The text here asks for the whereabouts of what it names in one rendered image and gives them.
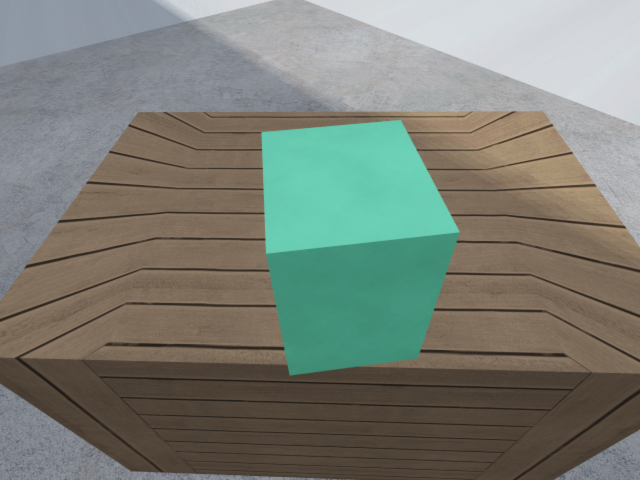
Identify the carton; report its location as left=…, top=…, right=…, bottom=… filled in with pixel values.
left=262, top=120, right=460, bottom=375

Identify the pedestal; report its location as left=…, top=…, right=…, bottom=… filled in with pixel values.
left=0, top=111, right=640, bottom=480

